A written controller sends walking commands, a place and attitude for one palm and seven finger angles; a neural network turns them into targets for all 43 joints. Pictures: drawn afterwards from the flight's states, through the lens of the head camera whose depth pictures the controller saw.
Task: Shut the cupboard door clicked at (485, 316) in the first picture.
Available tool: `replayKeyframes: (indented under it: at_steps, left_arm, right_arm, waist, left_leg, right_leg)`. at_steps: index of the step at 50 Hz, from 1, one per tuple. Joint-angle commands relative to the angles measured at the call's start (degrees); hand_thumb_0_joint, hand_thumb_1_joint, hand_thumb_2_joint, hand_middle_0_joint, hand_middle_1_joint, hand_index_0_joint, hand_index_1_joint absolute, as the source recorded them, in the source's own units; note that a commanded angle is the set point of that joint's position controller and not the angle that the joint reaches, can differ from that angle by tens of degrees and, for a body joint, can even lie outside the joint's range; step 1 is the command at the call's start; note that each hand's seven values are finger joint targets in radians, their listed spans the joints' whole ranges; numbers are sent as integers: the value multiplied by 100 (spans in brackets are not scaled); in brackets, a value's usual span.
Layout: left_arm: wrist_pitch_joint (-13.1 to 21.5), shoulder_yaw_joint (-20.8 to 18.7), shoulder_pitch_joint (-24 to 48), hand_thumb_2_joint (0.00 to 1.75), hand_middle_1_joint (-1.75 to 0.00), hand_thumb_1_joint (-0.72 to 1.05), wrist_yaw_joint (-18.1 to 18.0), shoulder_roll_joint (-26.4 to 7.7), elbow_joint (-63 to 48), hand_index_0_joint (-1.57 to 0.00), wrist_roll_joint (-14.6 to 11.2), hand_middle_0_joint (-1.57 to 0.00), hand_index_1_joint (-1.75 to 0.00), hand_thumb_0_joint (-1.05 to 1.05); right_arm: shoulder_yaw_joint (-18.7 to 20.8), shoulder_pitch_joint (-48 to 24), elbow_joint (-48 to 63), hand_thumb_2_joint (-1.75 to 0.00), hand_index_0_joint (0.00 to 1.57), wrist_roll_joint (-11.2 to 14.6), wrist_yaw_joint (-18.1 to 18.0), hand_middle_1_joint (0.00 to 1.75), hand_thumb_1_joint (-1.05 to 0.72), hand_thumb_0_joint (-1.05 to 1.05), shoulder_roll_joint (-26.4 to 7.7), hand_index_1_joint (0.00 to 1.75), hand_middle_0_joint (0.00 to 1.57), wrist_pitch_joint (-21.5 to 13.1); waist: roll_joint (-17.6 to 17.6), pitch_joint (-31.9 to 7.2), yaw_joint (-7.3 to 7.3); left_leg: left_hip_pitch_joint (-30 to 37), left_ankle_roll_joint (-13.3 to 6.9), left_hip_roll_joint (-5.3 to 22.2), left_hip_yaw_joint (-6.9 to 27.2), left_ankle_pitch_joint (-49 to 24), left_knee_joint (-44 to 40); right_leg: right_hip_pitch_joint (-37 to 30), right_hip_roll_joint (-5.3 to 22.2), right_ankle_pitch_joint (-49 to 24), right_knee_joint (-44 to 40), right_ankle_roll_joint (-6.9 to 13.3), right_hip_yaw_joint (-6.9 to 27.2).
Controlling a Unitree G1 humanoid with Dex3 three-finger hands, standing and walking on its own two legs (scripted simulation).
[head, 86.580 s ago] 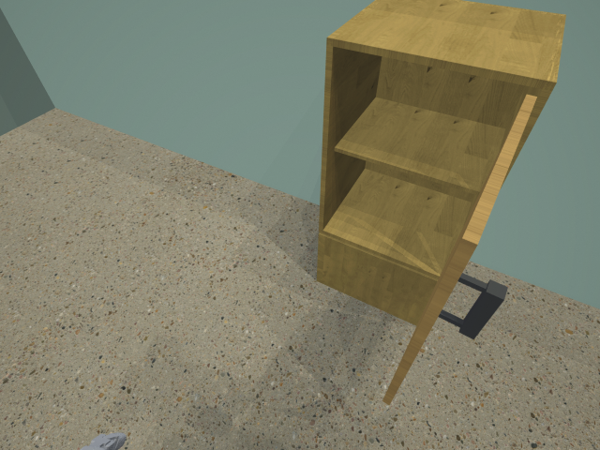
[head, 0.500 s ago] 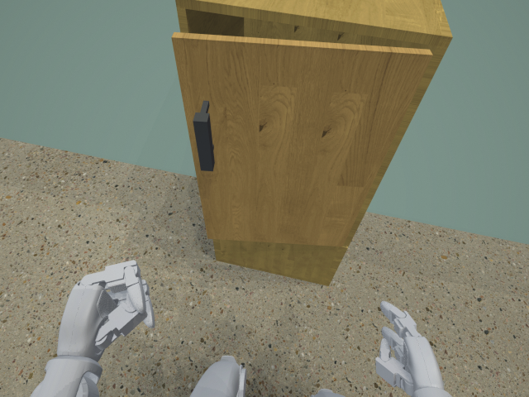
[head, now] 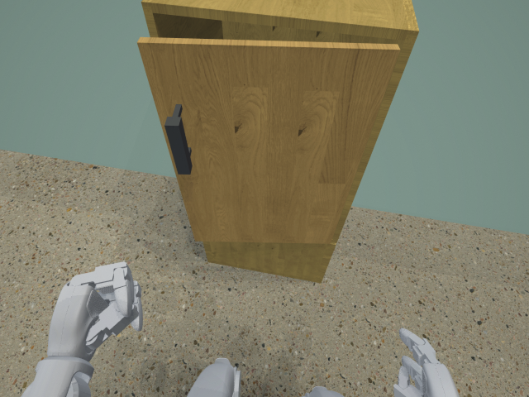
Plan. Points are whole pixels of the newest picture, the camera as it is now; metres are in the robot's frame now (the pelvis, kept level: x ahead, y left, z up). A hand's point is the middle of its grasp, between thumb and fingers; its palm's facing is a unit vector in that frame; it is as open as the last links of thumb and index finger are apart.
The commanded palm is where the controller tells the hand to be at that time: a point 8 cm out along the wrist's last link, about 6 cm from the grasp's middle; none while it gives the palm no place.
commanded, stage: raise the hand and make a fist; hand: left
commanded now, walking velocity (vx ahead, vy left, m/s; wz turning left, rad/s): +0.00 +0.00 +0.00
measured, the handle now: (181, 139) +0.54 +0.19 +0.06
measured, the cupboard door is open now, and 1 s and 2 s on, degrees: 10 10 9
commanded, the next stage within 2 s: bring the fist close to the handle in 0.08 s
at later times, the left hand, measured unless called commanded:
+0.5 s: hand (163, 262) +0.29 +0.17 +0.06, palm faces -0.02 -1.00 -0.04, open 3.1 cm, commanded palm +0.28 +0.23 +0.06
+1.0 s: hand (180, 202) +0.39 +0.16 +0.07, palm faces +0.06 -1.00 -0.02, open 3.1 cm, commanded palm +0.37 +0.21 +0.06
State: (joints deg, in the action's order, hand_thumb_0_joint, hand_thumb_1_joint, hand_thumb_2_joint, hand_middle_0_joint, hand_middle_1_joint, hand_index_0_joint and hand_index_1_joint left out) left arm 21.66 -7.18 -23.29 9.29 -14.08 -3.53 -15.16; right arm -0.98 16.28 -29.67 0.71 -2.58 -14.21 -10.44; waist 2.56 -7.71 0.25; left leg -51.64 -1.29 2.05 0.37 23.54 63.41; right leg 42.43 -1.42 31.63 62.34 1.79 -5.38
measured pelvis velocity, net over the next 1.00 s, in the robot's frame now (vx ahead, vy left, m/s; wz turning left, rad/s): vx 0.01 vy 0.00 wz -0.02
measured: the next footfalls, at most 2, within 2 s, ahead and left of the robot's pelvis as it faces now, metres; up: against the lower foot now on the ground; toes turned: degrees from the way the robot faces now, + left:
none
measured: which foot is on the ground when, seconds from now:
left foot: down 0.00-1.00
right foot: down 0.00-1.00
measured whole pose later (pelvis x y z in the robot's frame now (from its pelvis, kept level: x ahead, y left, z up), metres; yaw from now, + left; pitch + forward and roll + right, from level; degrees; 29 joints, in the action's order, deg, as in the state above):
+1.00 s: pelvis +0.01 +0.00 +0.00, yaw -1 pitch +14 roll -2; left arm 22.4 -10.0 17.6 3.5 -13.1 32.1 -9.7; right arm -0.7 15.3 -35.9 0.5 -1.4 -14.0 -5.5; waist 1.7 -7.6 2.6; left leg -52.7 -1.5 2.2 -1.6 23.0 61.2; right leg 44.8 -1.4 30.9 61.3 1.5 -3.3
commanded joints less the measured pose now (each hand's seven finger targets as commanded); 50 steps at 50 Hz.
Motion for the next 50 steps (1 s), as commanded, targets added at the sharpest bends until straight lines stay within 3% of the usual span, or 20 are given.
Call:
replayKeyframes:
  at_steps: [1, 4, 7, 10, 11, 13, 17, 19, 22, 26, 28, 31, 32, 35, 37, 40, 43, 46, 48, 50]
  left_arm:
    - [563, -389, 305, 90, -150, 90, -42, -513, -986, -130, -105, -130, -150, 0]
    - [314, -152, 278, 90, -150, 90, 192, -461, -818, -130, -86, -130, -150, 0]
    - [175, -295, 358, 90, -150, 90, 286, -643, -957, -130, -116, -130, -150, 0]
    - [325, -666, 787, 90, -150, 90, 176, -878, -1250, -130, -194, -130, -150, 0]
    - [396, -892, 962, 90, -150, 90, 95, -1073, -1199, -130, -186, -130, -150, 0]
    - [568, -959, 1572, 90, -150, 90, 17, -1029, -915, -130, -198, -130, -150, 0]
    - [566, -523, 1876, 90, -150, 90, 195, -650, -379, -130, -179, -130, -150, 0]
    - [343, -295, 2011, 90, -150, 90, 368, -558, -134, -130, -174, -130, -150, 0]
    - [-10, -338, 2176, 90, -150, 90, 488, -690, 63, -130, -166, -130, -150, 0]
    - [-71, -889, 2876, 90, -150, 90, 158, -1078, 164, -130, -136, -130, -150, 0]
    - [62, -911, 3095, 90, -150, 90, -31, -948, 331, -130, -110, -130, -150, 0]
    - [256, -871, 3352, 90, -150, 90, -236, -891, 674, -130, 21, -130, -150, 0]
    - [282, -563, 3506, 90, -150, 90, -234, -636, 841, -130, 89, -130, -150, 0]
    - [274, -310, 3963, 90, -150, 90, -185, -556, 1254, -130, 243, -130, -150, 0]
    - [228, -215, 4052, 90, -150, 90, -138, -504, 1329, -130, 273, -130, -150, 0]
    - [220, -251, 4644, 90, -150, 90, -192, -542, 1424, -130, 254, -130, -150, 0]
    - [314, -642, 5359, 90, -150, 90, -414, -856, 1826, -130, 269, -130, -150, 0]
    - [532, -835, 5912, 90, -150, 90, -622, -1069, 2104, -130, 416, -130, -150, 0]
    - [620, -752, 6049, 90, -150, 90, -668, -982, 2345, -130, 512, -130, -150, 0]
    - [622, -417, 6371, 90, -150, 90, -635, -693, 2692, -130, 595, -130, -150, 0]
  right_arm:
    - [269, -449, 837, -90, 20, 9, -19, 30, -90, 0, -667, 30, 20, -307]
    - [281, -424, 893, -90, 20, 66, -29, 30, -90, 0, -697, 30, 20, -266]
    - [286, -402, 935, -90, 20, 93, -78, 30, -90, 0, -690, 30, 20, -231]
    - [271, -426, 888, -90, 20, 51, -113, 30, -90, 0, -633, 30, 20, -222]
    - [261, -411, 816, -90, 20, 22, -135, 30, -90, 0, -628, 30, 20, -202]
    - [233, -434, 671, -90, 20, 15, -132, 30, -90, 0, -608, 30, 20, -217]
    - [239, -434, 570, -90, 20, 38, -97, 30, -90, 0, -649, 30, 20, -250]
    - [250, -341, 556, -90, 20, 79, -104, 30, -90, 0, -699, 30, 20, -251]
    - [265, -265, 559, -90, 20, 116, -124, 30, -90, 0, -756, 30, 20, -197]
    - [273, -291, 492, -90, 20, 64, -143, 30, -90, 0, -751, 30, 20, -95]
    - [265, -334, 466, -90, 20, 55, -109, 30, -90, 0, -693, 30, 20, -55]
    - [289, -276, 370, -90, 20, 25, -49, 30, -90, 0, -710, 30, 20, -7]
    - [280, -293, 355, -90, 20, 30, -26, 30, -90, 0, -705, 30, 20, 10]
    - [316, -177, 265, -90, 20, 34, 12, 30, -90, 0, -774, 30, 20, 65]
    - [348, -124, 279, -90, 20, 48, 19, 30, -90, 0, -801, 30, 20, 104]
    - [351, -95, 228, -90, 20, 63, 7, 30, -90, 0, -820, 30, 20, 168]
    - [332, -85, 84, -90, 20, 38, -13, 30, -90, 0, -821, 30, 20, 228]
    - [334, -28, 13, -90, 20, -7, -9, 30, -90, 0, -825, 30, 20, 274]
    - [334, -13, -29, -90, 20, -24, 43, 30, -90, 0, -807, 30, 20, 289]
    - [339, 50, -77, -90, 20, -27, 86, 30, -90, 0, -817, 30, 20, 316]
  waist:
    - [68, -796, -18]
    - [-112, -740, 39]
    - [-239, -863, 7]
    - [-280, -1098, -10]
    - [-332, -1043, -12]
    - [-316, -865, 94]
    - [-46, -997, 124]
    - [-51, -1145, 138]
    - [-133, -1393, 104]
    - [-274, -1528, 0]
    - [-252, -1507, -5]
    - [-120, -1513, -10]
    - [-107, -1442, 88]
    - [-36, -1451, 197]
    - [1, -1669, 166]
    - [-15, -1775, 204]
    - [-198, -1593, 261]
    - [-131, -1759, 235]
    - [162, -1914, 231]
    - [297, -1827, 369]
  left_leg:
    - [1189, -29, -114, 288, -243, -889]
    - [1034, -50, -137, 202, -235, -808]
    - [1049, -75, -142, 166, -384, -749]
    - [1057, -59, -136, 155, -665, -586]
    - [930, -55, -124, 151, -683, -496]
    - [779, -30, -105, 159, -567, -389]
    - [891, -50, -104, 144, -602, -391]
    - [1039, -63, -102, 150, -733, -473]
    - [1194, -85, -101, 150, -989, -570]
    - [1340, -68, -97, 148, -1182, -683]
    - [1444, -46, -101, 120, -1239, -758]
    - [1564, -35, -87, 139, -1276, -821]
    - [1602, -40, -88, 126, -1193, -848]
    - [1729, -36, -62, 152, -1101, -887]
    - [1883, -31, -56, 160, -1220, -931]
    - [2066, -13, -46, 198, -1232, -1002]
    - [1876, -16, -46, 204, -987, -1011]
    - [1881, -9, -46, 235, -964, -994]
    - [2066, 25, -36, 235, -1042, -986]
    - [2177, 41, -21, 278, -912, -1013]
  right_leg:
    - [211, -69, -584, -1147, -26, 412]
    - [98, 12, -454, -1358, -91, 623]
    - [-110, 56, -549, -1464, -127, 786]
    - [-261, 103, -1152, -1342, -193, 877]
    - [-271, 100, -1227, -1311, -209, 928]
    - [-37, 120, -1079, -1269, -210, 968]
    - [55, 95, -1096, -1210, -172, 929]
    - [-60, 85, -1342, -1231, -191, 894]
    - [-320, 112, -1819, -1254, -259, 894]
    - [-411, 57, -2064, -1142, -204, 728]
    - [-354, 44, -2154, -1086, -173, 620]
    - [-211, -17, -2050, -1004, -108, 498]
    - [-75, -8, -1953, -1026, -118, 474]
    - [119, -18, -1831, -1059, -107, 450]
    - [12, -18, -1938, -1070, -92, 433]
    - [61, -32, -1893, -1108, -80, 385]
    - [167, -40, -1669, -1162, -97, 400]
    - [190, -57, -1592, -1075, -77, 408]
    - [304, -49, -1632, -1030, -58, 389]
    - [553, -65, -1457, -1066, -52, 342]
